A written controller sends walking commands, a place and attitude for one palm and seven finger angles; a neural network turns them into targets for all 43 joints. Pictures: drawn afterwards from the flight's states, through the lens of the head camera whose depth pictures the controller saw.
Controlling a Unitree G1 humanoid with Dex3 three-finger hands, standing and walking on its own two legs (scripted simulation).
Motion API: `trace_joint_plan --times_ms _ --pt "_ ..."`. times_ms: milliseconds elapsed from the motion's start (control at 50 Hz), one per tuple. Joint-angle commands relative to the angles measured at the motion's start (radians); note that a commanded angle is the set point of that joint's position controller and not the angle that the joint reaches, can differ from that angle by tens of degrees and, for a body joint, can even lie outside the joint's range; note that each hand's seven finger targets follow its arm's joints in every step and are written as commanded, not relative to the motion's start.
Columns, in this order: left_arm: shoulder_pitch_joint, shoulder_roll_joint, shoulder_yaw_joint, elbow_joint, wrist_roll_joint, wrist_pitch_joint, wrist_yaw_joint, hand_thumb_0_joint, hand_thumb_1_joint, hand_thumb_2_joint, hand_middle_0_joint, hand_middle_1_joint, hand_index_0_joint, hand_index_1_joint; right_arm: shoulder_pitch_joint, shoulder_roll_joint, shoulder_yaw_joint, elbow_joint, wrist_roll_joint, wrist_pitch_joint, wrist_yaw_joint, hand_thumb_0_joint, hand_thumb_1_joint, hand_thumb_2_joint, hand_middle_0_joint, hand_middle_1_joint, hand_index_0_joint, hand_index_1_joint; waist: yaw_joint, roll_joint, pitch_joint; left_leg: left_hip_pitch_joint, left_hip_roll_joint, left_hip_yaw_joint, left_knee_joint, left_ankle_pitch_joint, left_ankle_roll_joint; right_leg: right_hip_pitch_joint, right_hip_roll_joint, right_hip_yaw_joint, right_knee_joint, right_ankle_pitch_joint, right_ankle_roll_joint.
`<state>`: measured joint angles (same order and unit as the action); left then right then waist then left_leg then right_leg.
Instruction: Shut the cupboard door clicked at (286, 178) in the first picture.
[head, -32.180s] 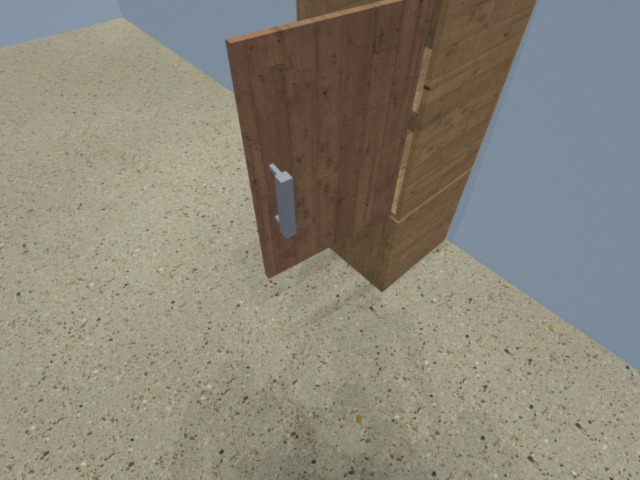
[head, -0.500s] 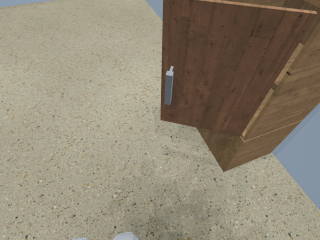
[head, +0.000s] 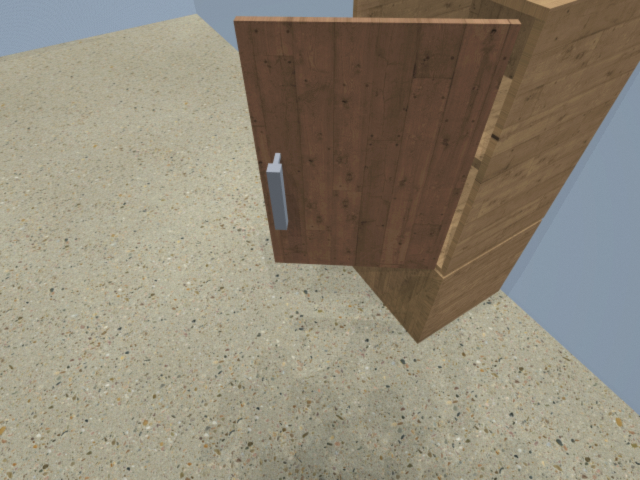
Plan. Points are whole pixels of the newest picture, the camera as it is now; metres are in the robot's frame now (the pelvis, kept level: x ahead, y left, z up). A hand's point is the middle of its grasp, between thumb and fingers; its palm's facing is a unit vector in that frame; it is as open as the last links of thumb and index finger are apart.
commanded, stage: take the last steps up to it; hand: left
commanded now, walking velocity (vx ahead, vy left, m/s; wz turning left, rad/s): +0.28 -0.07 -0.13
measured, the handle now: (279, 191) +0.65 +0.12 -0.06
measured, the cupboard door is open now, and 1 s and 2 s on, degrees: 54 54 54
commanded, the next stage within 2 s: come to a stop and stand still in 0.46 s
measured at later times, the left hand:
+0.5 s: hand (210, 448) +0.20 +0.18 -0.16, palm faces -0.05 -0.99 -0.16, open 7.4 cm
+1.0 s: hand (244, 388) +0.29 +0.15 -0.16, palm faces -0.01 -0.98 -0.22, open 7.3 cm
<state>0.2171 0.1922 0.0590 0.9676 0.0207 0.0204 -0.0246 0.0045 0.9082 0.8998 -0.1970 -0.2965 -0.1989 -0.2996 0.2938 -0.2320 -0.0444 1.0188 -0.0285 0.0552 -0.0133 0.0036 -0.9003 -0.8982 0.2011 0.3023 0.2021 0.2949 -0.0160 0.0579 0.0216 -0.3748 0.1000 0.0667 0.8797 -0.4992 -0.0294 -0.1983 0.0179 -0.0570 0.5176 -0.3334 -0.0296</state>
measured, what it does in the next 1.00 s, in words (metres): walks ahead: left foot, then right foot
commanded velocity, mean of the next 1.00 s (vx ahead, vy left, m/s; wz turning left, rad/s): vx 0.03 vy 0.02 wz -0.04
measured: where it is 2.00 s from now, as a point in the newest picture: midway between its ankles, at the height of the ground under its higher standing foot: outside the picture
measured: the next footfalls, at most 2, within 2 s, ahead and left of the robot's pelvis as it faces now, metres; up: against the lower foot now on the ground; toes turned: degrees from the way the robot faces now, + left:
left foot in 0.24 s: +0.16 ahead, +0.11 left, +0.00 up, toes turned +6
right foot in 0.66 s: +0.27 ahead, -0.17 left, +0.00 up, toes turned -9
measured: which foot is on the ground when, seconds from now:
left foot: up 0.00-0.22, down 0.24-0.66, up 0.68-1.00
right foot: down 0.00-0.26, up 0.28-0.64, down 0.66-1.00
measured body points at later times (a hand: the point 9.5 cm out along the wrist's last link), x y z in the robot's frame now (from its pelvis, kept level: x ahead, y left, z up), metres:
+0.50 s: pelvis +0.13 +0.00 +0.02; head +0.16 +0.02 +0.46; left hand +0.20 +0.23 -0.15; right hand +0.10 -0.22 -0.13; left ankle +0.12 +0.11 -0.73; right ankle +0.14 -0.14 -0.67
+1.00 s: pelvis +0.19 -0.04 +0.01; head +0.23 -0.03 +0.45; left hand +0.29 +0.20 -0.14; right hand +0.26 -0.30 -0.14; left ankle +0.18 +0.08 -0.70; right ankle +0.23 -0.16 -0.73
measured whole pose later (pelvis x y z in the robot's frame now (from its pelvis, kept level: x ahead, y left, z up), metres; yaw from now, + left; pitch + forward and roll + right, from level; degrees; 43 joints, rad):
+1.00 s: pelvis +0.19 -0.04 +0.01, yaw -3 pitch +1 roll +0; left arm 0.13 0.18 0.05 0.98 0.03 0.02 0.03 -0.01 0.92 0.90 -0.20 -0.30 -0.20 -0.30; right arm 0.15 -0.22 -0.06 0.96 -0.01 0.05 -0.01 0.00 -0.91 -0.90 0.20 0.30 0.20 0.29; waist 0.01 -0.02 0.07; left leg -0.38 0.00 0.03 0.82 -0.43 -0.05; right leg -0.31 -0.07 -0.10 0.48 -0.18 0.00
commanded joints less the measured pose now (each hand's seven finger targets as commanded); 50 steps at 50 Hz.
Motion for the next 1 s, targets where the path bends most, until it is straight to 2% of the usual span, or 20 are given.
trace_joint_plan --times_ms 0,120,180,200,220,240,260,300,360,440,540,580,600,620,640,680,720,840,920,980 --pt "0.056 0.141 0.025 -0.015 0.003 -0.041 0.031 0.000 0.900 0.900 -0.200 -0.300 -0.200 -0.300 -0.114 -0.078 -0.024 -0.112 -0.003 -0.061 0.013 0.000 -0.900 -0.900 0.200 0.300 0.200 0.300 0.022 -0.214 0.083 -0.292 0.011 -0.042 0.181 0.082 -0.009 0.092 -0.270 0.301 -0.324 -0.009 -0.189" --pt "0.097 0.155 0.024 0.031 0.006 -0.060 0.027 0.000 0.900 0.900 -0.200 -0.300 -0.200 -0.300 -0.090 -0.024 -0.009 -0.106 0.003 -0.076 0.022 0.000 -0.900 -0.900 0.200 0.300 0.200 0.300 0.017 -0.184 0.037 -0.117 -0.024 0.032 -0.143 0.146 -0.011 0.093 -0.234 0.210 -0.274 0.211 -0.176" --pt "0.071 0.142 0.026 0.050 -0.004 -0.054 0.025 0.000 0.900 0.900 -0.200 -0.300 -0.200 -0.300 0.012 -0.040 -0.008 -0.065 0.001 -0.094 0.010 0.000 -0.900 -0.900 0.200 0.300 0.200 0.300 -0.036 -0.152 0.024 0.117 -0.051 0.061 -0.348 0.293 -0.003 0.008 -0.188 0.165 -0.171 0.167 -0.126" --pt "0.077 0.116 0.022 0.050 -0.005 -0.049 0.022 0.000 0.900 0.900 -0.200 -0.300 -0.200 -0.300 0.095 -0.076 -0.017 -0.034 -0.001 -0.105 0.006 0.000 -0.900 -0.900 0.200 0.300 0.200 0.300 -0.064 -0.042 -0.008 0.290 -0.030 -0.001 -0.413 0.304 0.010 -0.101 -0.141 0.138 -0.025 0.118 -0.100" --pt "0.112 0.063 0.014 0.034 -0.011 -0.046 0.015 0.000 0.900 0.900 -0.200 -0.300 -0.200 -0.300 0.208 -0.170 -0.036 -0.009 -0.017 -0.113 -0.005 0.000 -0.900 -0.900 0.200 0.300 0.200 0.300 -0.093 0.192 -0.068 0.453 0.184 -0.286 -0.502 0.277 0.092 -0.268 -0.028 0.050 0.223 -0.039 -0.045" --pt "0.090 0.059 0.005 0.000 -0.010 -0.047 0.010 0.000 0.900 0.900 -0.200 -0.300 -0.200 -0.300 0.292 -0.239 -0.046 0.001 -0.021 -0.104 -0.018 0.000 -0.900 -0.900 0.200 0.300 0.200 0.300 -0.114 0.248 -0.088 0.492 0.375 -0.546 -0.621 0.233 0.196 -0.393 0.035 0.005 0.472 -0.278 -0.019" --pt "0.043 0.075 0.009 -0.006 0.005 -0.038 0.014 0.000 0.900 0.900 -0.200 -0.300 -0.200 -0.300 0.263 -0.235 -0.043 0.007 -0.016 -0.096 -0.027 0.000 -0.900 -0.900 0.200 0.300 0.200 0.300 -0.106 0.224 -0.058 0.393 0.392 -0.546 -0.667 0.136 0.202 -0.430 -0.010 0.086 0.627 -0.255 -0.024" --pt "0.004 0.079 0.013 0.001 0.008 -0.039 0.002 0.000 0.900 0.900 -0.200 -0.300 -0.200 -0.300 0.140 -0.140 -0.017 -0.037 -0.009 -0.101 -0.028 0.000 -0.900 -0.900 0.200 0.300 0.200 0.300 -0.054 0.108 0.064 0.213 0.323 -0.418 -0.695 0.147 0.185 -0.432 -0.082 0.094 0.680 -0.102 -0.011" --pt "0.054 0.033 0.013 0.025 0.007 -0.023 -0.004 0.000 0.900 0.900 -0.200 -0.300 -0.200 -0.300 0.091 -0.092 -0.003 -0.034 -0.007 -0.115 -0.029 0.000 -0.900 -0.900 0.200 0.300 0.200 0.300 -0.001 0.060 0.028 0.206 0.227 -0.161 -0.679 0.378 0.146 -0.360 -0.089 0.070 0.575 0.009 0.016" --pt "0.013 0.014 0.004 0.011 0.003 -0.015 -0.001 0.000 0.900 0.900 -0.200 -0.300 -0.200 -0.300 0.107 -0.079 -0.005 -0.015 -0.004 -0.111 -0.023 0.000 -0.900 -0.900 0.200 0.300 0.200 0.300 -0.002 0.065 0.023 0.217 0.202 -0.049 -0.662 0.525 0.157 -0.304 -0.093 0.022 0.378 0.074 0.032" --pt "-0.038 0.018 0.002 -0.013 0.005 -0.018 0.000 0.000 0.900 0.900 -0.200 -0.300 -0.200 -0.300 0.091 -0.088 -0.023 -0.002 -0.007 -0.090 -0.014 0.000 -0.900 -0.900 0.200 0.300 0.200 0.300 -0.004 0.086 0.053 0.167 0.196 -0.040 -0.621 0.395 0.160 -0.174 -0.062 -0.036 0.158 0.101 0.036" --pt "0.036 0.030 0.005 0.012 0.004 -0.026 0.009 0.000 0.900 0.900 -0.200 -0.300 -0.200 -0.300 0.062 -0.073 -0.019 0.003 0.001 -0.079 -0.015 0.000 -0.900 -0.900 0.200 0.300 0.200 0.300 0.041 0.052 0.025 0.129 0.144 0.009 -0.493 0.424 0.112 -0.009 -0.035 -0.051 0.004 0.205 0.038" --pt "0.087 0.068 0.008 0.030 0.003 -0.038 0.019 0.000 0.900 0.900 -0.200 -0.300 -0.200 -0.300 0.070 -0.034 -0.009 0.011 0.008 -0.079 -0.011 0.000 -0.900 -0.900 0.200 0.300 0.200 0.300 0.063 -0.045 0.016 0.075 0.078 0.047 -0.398 0.391 0.062 0.100 -0.075 0.019 -0.094 0.343 0.036" --pt "0.131 0.139 0.017 0.048 0.005 -0.050 0.035 0.000 0.900 0.900 -0.200 -0.300 -0.200 -0.300 0.108 0.021 0.002 0.009 0.017 -0.079 -0.005 0.000 -0.900 -0.900 0.200 0.300 0.200 0.300 0.067 -0.209 -0.044 -0.041 -0.010 0.088 -0.295 0.147 0.010 0.235 -0.254 0.224 -0.128 0.570 -0.013" --pt "0.135 0.188 0.013 0.054 -0.001 -0.054 0.039 0.000 0.900 0.900 -0.200 -0.300 -0.200 -0.300 0.144 0.028 0.005 0.011 0.026 -0.063 -0.008 0.000 -0.900 -0.900 0.200 0.300 0.200 0.300 0.043 -0.252 -0.089 0.026 -0.049 0.061 -0.182 -0.104 -0.005 0.180 -0.392 0.289 -0.181 0.685 -0.098" --pt "0.067 0.169 0.013 0.047 -0.001 -0.058 0.056 0.000 0.900 0.900 -0.200 -0.300 -0.200 -0.300 0.143 0.012 -0.002 0.020 0.031 -0.041 -0.019 0.000 -0.900 -0.900 0.200 0.300 0.200 0.300 0.029 -0.378 -0.135 0.018 -0.040 -0.022 -0.034 -0.127 -0.005 0.178 -0.382 0.282 -0.125 1.004 -0.152" --pt "0.029 0.147 0.013 0.035 0.002 -0.042 0.071 0.000 0.900 0.900 -0.200 -0.300 -0.200 -0.300 0.097 -0.006 -0.007 0.024 0.036 -0.032 -0.024 0.000 -0.900 -0.900 0.200 0.300 0.200 0.300 0.037 -0.267 -0.124 -0.024 -0.051 -0.062 0.047 -0.095 -0.006 0.194 -0.383 0.237 -0.089 1.099 -0.177" --pt "-0.022 0.154 0.031 -0.011 0.010 -0.023 0.078 0.000 0.900 0.900 -0.200 -0.300 -0.200 -0.300 0.009 -0.001 -0.017 -0.036 0.018 0.001 -0.005 0.000 -0.900 -0.900 0.200 0.300 0.200 0.300 0.030 -0.176 -0.095 -0.052 -0.083 -0.079 0.140 0.024 -0.026 0.054 -0.369 0.164 -0.146 0.838 -0.176" --pt "-0.045 0.167 0.036 -0.038 0.018 -0.018 0.073 0.000 0.900 0.900 -0.200 -0.300 -0.200 -0.300 -0.009 -0.007 -0.018 -0.072 0.019 -0.007 0.003 0.000 -0.900 -0.900 0.200 0.300 0.200 0.300 0.023 -0.231 -0.092 0.014 -0.079 -0.066 -0.036 0.050 -0.017 0.005 -0.350 0.165 -0.157 0.637 -0.170" --pt "-0.060 0.171 0.033 -0.040 0.011 -0.008 0.064 0.000 0.900 0.900 -0.200 -0.300 -0.200 -0.300 0.047 -0.018 -0.013 -0.065 0.017 -0.020 0.003 0.000 -0.900 -0.900 0.200 0.300 0.200 0.300 -0.013 -0.232 -0.091 0.176 -0.091 -0.028 -0.331 0.226 -0.007 -0.074 -0.288 0.151 -0.116 0.368 -0.103"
